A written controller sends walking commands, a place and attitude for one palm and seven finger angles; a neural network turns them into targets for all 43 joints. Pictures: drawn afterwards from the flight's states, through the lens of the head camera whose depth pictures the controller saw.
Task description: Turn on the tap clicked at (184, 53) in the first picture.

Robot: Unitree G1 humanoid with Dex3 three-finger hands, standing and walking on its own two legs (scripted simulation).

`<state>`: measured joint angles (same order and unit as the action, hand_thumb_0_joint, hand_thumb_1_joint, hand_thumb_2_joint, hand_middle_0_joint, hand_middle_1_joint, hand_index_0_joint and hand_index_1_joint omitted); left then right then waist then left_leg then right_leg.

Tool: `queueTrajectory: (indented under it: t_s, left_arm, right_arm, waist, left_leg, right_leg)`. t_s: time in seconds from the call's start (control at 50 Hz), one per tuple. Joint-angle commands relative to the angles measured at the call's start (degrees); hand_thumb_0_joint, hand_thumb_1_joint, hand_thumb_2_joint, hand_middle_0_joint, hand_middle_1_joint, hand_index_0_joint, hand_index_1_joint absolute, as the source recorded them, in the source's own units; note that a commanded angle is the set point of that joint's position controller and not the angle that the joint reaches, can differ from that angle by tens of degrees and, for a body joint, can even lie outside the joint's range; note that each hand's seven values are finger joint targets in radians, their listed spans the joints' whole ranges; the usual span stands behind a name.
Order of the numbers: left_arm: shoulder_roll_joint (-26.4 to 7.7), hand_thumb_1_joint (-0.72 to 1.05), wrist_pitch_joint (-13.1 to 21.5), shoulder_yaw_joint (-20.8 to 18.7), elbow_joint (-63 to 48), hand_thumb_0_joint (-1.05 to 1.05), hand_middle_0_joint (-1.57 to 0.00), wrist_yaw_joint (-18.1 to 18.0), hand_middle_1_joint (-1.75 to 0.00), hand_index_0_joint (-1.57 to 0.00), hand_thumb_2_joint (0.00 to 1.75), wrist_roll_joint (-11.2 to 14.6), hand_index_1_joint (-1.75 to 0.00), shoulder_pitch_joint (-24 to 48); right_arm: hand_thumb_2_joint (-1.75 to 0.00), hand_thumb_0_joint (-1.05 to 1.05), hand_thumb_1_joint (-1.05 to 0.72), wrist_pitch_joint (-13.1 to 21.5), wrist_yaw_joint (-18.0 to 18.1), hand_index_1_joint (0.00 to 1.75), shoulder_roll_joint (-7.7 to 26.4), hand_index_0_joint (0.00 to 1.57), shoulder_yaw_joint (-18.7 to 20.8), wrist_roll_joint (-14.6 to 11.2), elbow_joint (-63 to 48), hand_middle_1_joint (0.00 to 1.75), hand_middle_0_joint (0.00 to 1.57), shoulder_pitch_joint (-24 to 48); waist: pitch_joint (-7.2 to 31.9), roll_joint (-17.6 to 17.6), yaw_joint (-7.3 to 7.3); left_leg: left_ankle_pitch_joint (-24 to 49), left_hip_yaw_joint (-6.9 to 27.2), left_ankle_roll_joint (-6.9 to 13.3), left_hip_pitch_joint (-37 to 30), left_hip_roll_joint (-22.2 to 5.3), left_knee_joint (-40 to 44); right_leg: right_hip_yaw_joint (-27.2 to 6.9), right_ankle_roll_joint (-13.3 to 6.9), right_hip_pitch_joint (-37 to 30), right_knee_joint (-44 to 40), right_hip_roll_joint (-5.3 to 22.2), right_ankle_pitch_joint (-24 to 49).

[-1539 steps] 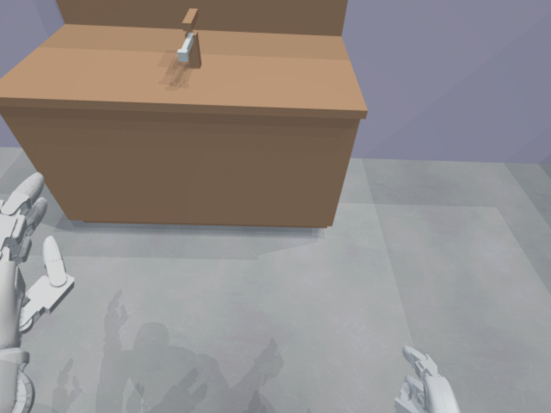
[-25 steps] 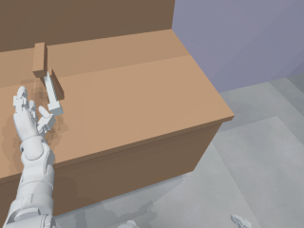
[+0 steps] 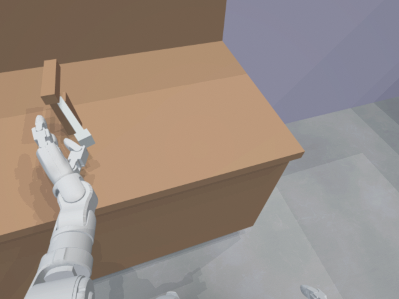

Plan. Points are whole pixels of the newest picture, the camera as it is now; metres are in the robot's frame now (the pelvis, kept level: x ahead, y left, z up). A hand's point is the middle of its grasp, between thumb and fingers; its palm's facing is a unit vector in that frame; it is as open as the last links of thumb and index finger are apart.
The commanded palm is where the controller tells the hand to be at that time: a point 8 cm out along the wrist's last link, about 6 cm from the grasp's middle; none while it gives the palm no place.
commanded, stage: push the lever round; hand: left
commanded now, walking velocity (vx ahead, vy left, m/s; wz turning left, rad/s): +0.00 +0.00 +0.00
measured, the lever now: (84, 138) +0.43 +0.26 +0.07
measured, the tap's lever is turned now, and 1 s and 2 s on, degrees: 20 49 78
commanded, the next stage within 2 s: lift the hand up off the lever in 1.98 s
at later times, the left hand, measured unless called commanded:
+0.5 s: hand (107, 138) +0.43 +0.21 +0.07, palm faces +0.73 -0.68 -0.06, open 7.7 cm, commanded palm +0.38 +0.22 +0.07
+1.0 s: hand (123, 129) +0.46 +0.18 +0.07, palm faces +0.79 -0.61 -0.09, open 7.6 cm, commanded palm +0.41 +0.19 +0.07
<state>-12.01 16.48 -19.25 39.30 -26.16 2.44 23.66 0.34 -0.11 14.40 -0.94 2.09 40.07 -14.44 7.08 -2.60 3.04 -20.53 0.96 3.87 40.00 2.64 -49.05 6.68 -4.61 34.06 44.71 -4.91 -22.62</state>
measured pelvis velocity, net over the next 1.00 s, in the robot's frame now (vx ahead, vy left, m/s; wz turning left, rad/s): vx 0.01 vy -0.03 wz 0.01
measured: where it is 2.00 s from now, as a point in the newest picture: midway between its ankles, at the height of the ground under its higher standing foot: outside the picture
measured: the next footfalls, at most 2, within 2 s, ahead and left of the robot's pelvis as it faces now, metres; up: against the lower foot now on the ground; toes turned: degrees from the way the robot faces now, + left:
none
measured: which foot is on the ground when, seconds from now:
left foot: down 0.00-1.00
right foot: down 0.00-1.00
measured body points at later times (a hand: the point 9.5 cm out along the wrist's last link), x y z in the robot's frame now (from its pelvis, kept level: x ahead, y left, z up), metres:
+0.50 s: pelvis +0.00 -0.01 +0.00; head +0.05 -0.01 +0.44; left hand +0.39 +0.24 +0.07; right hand +0.09 -0.26 -0.13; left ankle +0.03 +0.07 -0.70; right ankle -0.01 -0.07 -0.70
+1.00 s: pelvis +0.01 -0.03 -0.01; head +0.07 -0.03 +0.44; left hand +0.41 +0.21 +0.07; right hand +0.08 -0.28 -0.14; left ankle +0.03 +0.07 -0.70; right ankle -0.01 -0.07 -0.70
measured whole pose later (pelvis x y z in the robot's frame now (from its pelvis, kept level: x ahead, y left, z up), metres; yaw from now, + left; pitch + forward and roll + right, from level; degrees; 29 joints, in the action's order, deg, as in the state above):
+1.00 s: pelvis +0.01 -0.03 -0.01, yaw +1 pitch +16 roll -2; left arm -7.1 12.9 -23.3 53.5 -47.4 -5.9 40.2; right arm -1.7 -3.9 12.9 1.3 5.6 42.6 -16.0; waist 9.8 -2.7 6.1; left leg -21.8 2.1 1.8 44.9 2.0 -51.1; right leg 7.8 -6.8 39.1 47.4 -5.6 -24.5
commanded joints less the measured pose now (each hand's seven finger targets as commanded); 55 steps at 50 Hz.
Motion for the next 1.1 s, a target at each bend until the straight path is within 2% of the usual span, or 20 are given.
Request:
queueTrajectory:
  t_s: [0.0, 0.02, 0.06, 0.1, 0.18, 0.2, 0.34, 0.4, 0.5, 0.56, 0.6, 0.68, 0.78, 0.8, 0.82, 0.88, 0.9, 0.94, 1.0, 1.08]
  left_arm:
    - [-9.25, 0.90, 4.04, 1.13, -12.41, 0.00, -0.15, -2.13, -0.15, -0.15, 0.90, -2.73, -0.15, 24.35]
    - [-7.66, 0.90, 4.07, 2.50, -12.81, 0.00, -0.15, -2.58, -0.15, -0.15, 0.90, -2.90, -0.15, 24.58]
    - [-6.88, 0.90, 3.73, 2.52, -11.49, 0.00, -0.15, -3.83, -0.15, -0.15, 0.90, -3.06, -0.15, 23.98]
    - [-9.57, 0.90, 3.15, -0.43, -9.55, 0.00, -0.15, -5.24, -0.15, -0.15, 0.90, -3.71, -0.15, 24.51]
    - [-6.72, 0.90, 2.68, 1.94, -8.89, 0.00, -0.15, -7.29, -0.15, -0.15, 0.90, -4.73, -0.15, 28.15]
    - [-8.86, 0.90, 2.40, -0.48, -7.77, 0.00, -0.15, -7.94, -0.15, -0.15, 0.90, -5.21, -0.15, 26.82]
    - [-4.25, 0.90, 2.31, 2.67, -7.20, 0.00, -0.15, -11.18, -0.15, -0.15, 0.90, -6.47, -0.15, 30.64]
    - [-6.87, 0.90, 1.87, -0.48, -4.84, 0.00, -0.15, -12.84, -0.15, -0.15, 0.90, -6.98, -0.15, 31.64]
    - [-5.90, 0.90, 1.58, -0.43, -4.03, 0.00, -0.15, -14.45, -0.15, -0.15, 0.90, -8.08, -0.15, 32.28]
    - [-3.39, 0.90, 1.33, 1.86, -2.29, 0.00, -0.15, -15.24, -0.15, -0.15, 0.90, -8.28, -0.15, 35.69]
    - [-5.35, 0.90, 1.42, -0.66, -2.12, 0.00, -0.15, -16.21, -0.15, -0.15, 0.90, -8.76, -0.15, 35.89]
    - [-3.73, 0.90, 1.22, 0.49, -0.69, 0.00, -0.15, -17.35, -0.15, -0.15, 0.90, -8.84, -0.15, 38.07]
    - [-2.60, 0.90, 0.74, 0.24, 0.77, 0.00, -0.15, -18.97, -0.15, -0.15, 0.90, -9.59, -0.15, 38.18]
    - [-5.38, 0.90, 0.64, -2.60, 0.96, 0.00, -0.15, -19.57, -0.15, -0.15, 0.90, -9.98, -0.15, 38.67]
    - [-3.75, 0.90, 0.72, -1.15, -0.34, 0.00, -0.15, -19.74, -0.15, -0.15, 0.90, -9.99, -0.15, 39.39]
    - [-1.88, 0.90, 0.08, 0.29, 0.79, 0.00, -0.15, -20.44, -0.15, -0.15, 0.90, -10.37, -0.15, 40.46]
    - [-3.62, 0.90, -0.33, -1.90, 2.33, 0.00, -0.15, -20.90, -0.15, -0.15, 0.90, -10.79, -0.15, 39.64]
    - [-1.78, 0.90, -0.52, -0.03, 2.63, 0.00, -0.15, -21.41, -0.15, -0.15, 0.90, -10.93, -0.15, 43.53]
    - [-4.46, 0.90, -0.60, -3.10, 3.00, 0.00, -0.15, -22.67, -0.15, -0.15, 0.90, -11.41, -0.15, 44.26]
    - [-3.28, 0.90, -1.28, -2.26, 4.58, 0.00, -0.15, -23.69, -0.15, -0.15, 0.90, -12.44, -0.15, 46.48]
  right_arm:
    - [-0.90, 0.00, -0.90, 1.79, 0.76, 0.30, 8.18, 0.20, 3.47, -0.12, -5.40, 0.30, 0.20, 0.03]
    - [-0.90, 0.00, -0.90, 1.85, 0.55, 0.30, 7.96, 0.20, 3.49, -0.12, -5.59, 0.30, 0.20, 0.18]
    - [-0.90, 0.00, -0.90, 1.89, 0.28, 0.30, 7.97, 0.20, 3.61, 0.13, -5.50, 0.30, 0.20, -0.08]
    - [-0.90, 0.00, -0.90, 1.60, 0.41, 0.30, 8.17, 0.20, 3.67, 0.28, -4.91, 0.30, 0.20, -0.26]
    - [-0.90, 0.00, -0.90, 1.51, 0.10, 0.30, 7.57, 0.20, 3.69, 0.49, -5.13, 0.30, 0.20, -0.18]
    - [-0.90, 0.00, -0.90, 1.26, 0.20, 0.30, 7.81, 0.20, 3.80, 0.61, -4.74, 0.30, 0.20, -0.45]
    - [-0.90, 0.00, -0.90, 1.09, -0.70, 0.30, 7.08, 0.20, 4.10, 1.10, -4.68, 0.30, 0.20, -0.96]
    - [-0.90, 0.00, -0.90, 0.91, -0.66, 0.30, 7.34, 0.20, 4.17, 1.40, -4.06, 0.30, 0.20, -1.16]
    - [-0.90, 0.00, -0.90, 0.54, -1.20, 0.30, 7.06, 0.20, 4.50, 1.78, -3.84, 0.30, 0.20, -1.78]
    - [-0.90, 0.00, -0.90, 0.45, -1.54, 0.30, 6.73, 0.20, 4.41, 1.79, -3.80, 0.30, 0.20, -1.61]
    - [-0.90, 0.00, -0.90, 0.43, -1.52, 0.30, 6.92, 0.20, 4.64, 2.08, -3.30, 0.30, 0.20, -2.13]
    - [-0.90, 0.00, -0.90, 0.13, -2.04, 0.30, 6.55, 0.20, 4.66, 2.26, -3.30, 0.30, 0.20, -2.35]
    - [-0.90, 0.00, -0.90, -0.11, -2.68, 0.30, 6.40, 0.20, 4.88, 2.79, -3.30, 0.30, 0.20, -3.04]
    - [-0.90, 0.00, -0.90, -0.37, -2.60, 0.30, 6.72, 0.20, 5.07, 2.84, -2.74, 0.30, 0.20, -3.33]
    - [-0.90, 0.00, -0.90, -0.56, -2.83, 0.30, 6.40, 0.20, 5.01, 2.92, -3.19, 0.30, 0.20, -3.41]
    - [-0.90, 0.00, -0.90, -0.71, -3.19, 0.30, 6.26, 0.20, 5.08, 3.10, -2.99, 0.30, 0.20, -3.34]
    - [-0.90, 0.00, -0.90, -0.75, -3.17, 0.30, 6.49, 0.20, 5.24, 3.17, -2.55, 0.30, 0.20, -3.54]
    - [-0.90, 0.00, -0.90, -0.76, -3.39, 0.30, 6.27, 0.20, 5.08, 3.23, -2.47, 0.30, 0.20, -3.26]
    - [-0.90, 0.00, -0.90, -0.83, -3.43, 0.30, 6.41, 0.20, 5.18, 3.50, -2.01, 0.30, 0.20, -3.67]
    - [-0.90, 0.00, -0.90, -1.02, -3.83, 0.30, 6.05, 0.20, 5.05, 3.84, -2.03, 0.30, 0.20, -4.14]
  waist:
    - [16.70, -1.97, 1.47]
    - [17.69, -3.22, 1.64]
    - [17.87, -0.93, 1.55]
    - [17.73, -0.32, 1.35]
    - [17.53, 0.13, 2.33]
    - [17.66, -1.07, 1.46]
    - [19.65, -1.25, 2.51]
    - [18.87, -0.07, 2.41]
    - [20.17, -1.17, 2.28]
    - [18.19, 0.70, 3.92]
    - [19.01, -0.72, 3.12]
    - [20.41, 0.31, 4.07]
    - [21.97, 0.01, 3.76]
    - [22.20, -0.68, 3.52]
    - [23.09, -1.76, 3.58]
    - [22.46, 1.14, 4.69]
    - [21.80, 0.31, 4.03]
    - [20.94, 0.24, 5.11]
    - [22.13, -0.12, 4.44]
    - [23.47, 0.33, 5.39]
  left_leg:
    - [10.85, 6.53, -3.39, -15.28, -2.43, 5.97]
    - [11.51, 6.62, -3.66, -16.39, -2.47, 5.87]
    - [11.97, 6.39, -3.45, -15.59, -2.41, 5.51]
    - [11.29, 6.04, -3.09, -13.83, -2.19, 5.15]
    - [10.85, 5.42, -2.81, -13.10, -2.02, 4.86]
    - [10.97, 5.66, -3.00, -12.64, -2.05, 4.94]
    - [13.09, 5.47, -3.30, -13.76, -2.16, 4.05]
    - [11.60, 5.08, -2.83, -11.48, -1.95, 3.84]
    - [13.77, 4.57, -2.79, -11.59, -1.91, 3.09]
    - [11.58, 4.25, -2.29, -10.27, -1.89, 3.05]
    - [12.03, 4.40, -2.44, -10.46, -1.87, 3.03]
    - [12.15, 3.86, -2.27, -9.68, -1.70, 2.22]
    - [14.38, 3.61, -2.31, -9.77, -1.62, 1.63]
    - [15.17, 3.81, -2.47, -9.80, -1.70, 1.42]
    - [16.09, 3.57, -2.64, -10.29, -1.60, 1.50]
    - [15.52, 3.29, -2.19, -8.97, -1.67, 0.87]
    - [15.54, 3.59, -2.27, -8.70, -1.70, 0.95]
    - [14.09, 3.42, -2.19, -8.36, -1.69, 0.99]
    - [13.75, 3.36, -2.02, -7.24, -1.47, 0.62]
    - [13.70, 2.86, -1.89, -6.34, -1.43, -0.10]
  right_leg:
    - [-5.87, 2.51, -0.89, -5.98, 2.43, 10.98]
    - [-5.70, 2.50, -0.40, -5.63, 2.40, 10.99]
    - [-5.66, 2.55, -1.05, -5.78, 2.26, 11.58]
    - [-6.01, 2.69, -1.62, -5.83, 2.43, 11.83]
    - [-6.09, 2.87, -1.81, -6.02, 2.60, 12.16]
    - [-6.10, 2.75, -1.70, -5.74, 2.60, 11.87]
    - [-5.76, 2.74, -1.22, -5.10, 2.51, 13.11]
    - [-6.23, 2.95, -1.87, -5.51, 2.63, 12.99]
    - [-6.28, 2.91, -2.30, -4.90, 2.73, 15.33]
    - [-6.47, 3.27, -1.69, -5.70, 3.01, 14.15]
    - [-6.36, 3.03, -1.70, -5.47, 2.90, 14.13]
    - [-6.62, 3.38, -2.49, -5.35, 3.21, 15.40]
    - [-6.41, 3.44, -2.97, -4.70, 3.20, 18.03]
    - [-6.34, 3.30, -3.15, -4.44, 3.27, 18.59]
    - [-6.22, 3.34, -3.63, -4.04, 3.34, 19.49]
    - [-6.49, 3.87, -3.82, -4.37, 3.62, 21.30]
    - [-6.33, 3.59, -3.19, -4.23, 3.50, 20.26]
    - [-6.36, 3.80, -1.99, -4.49, 3.66, 18.88]
    - [-6.84, 3.92, -3.23, -4.40, 3.90, 20.09]
    - [-7.13, 4.55, -3.45, -4.09, 4.41, 22.22]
